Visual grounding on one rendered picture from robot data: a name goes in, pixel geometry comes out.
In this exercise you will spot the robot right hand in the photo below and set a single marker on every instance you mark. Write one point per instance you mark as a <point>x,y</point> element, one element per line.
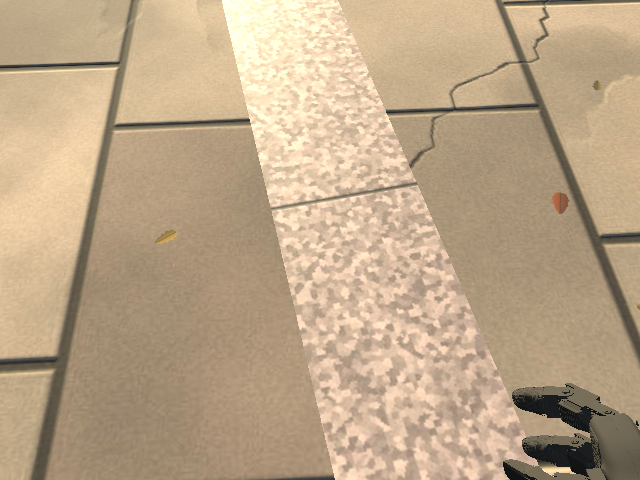
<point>612,453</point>

